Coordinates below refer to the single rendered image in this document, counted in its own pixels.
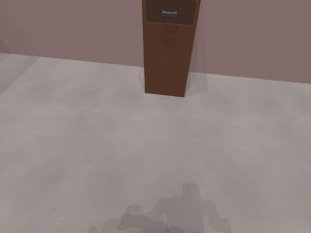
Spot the cabinet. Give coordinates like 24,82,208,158
142,0,201,97

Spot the drawer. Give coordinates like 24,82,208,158
145,0,197,25

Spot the handle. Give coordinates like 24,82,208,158
161,11,177,17

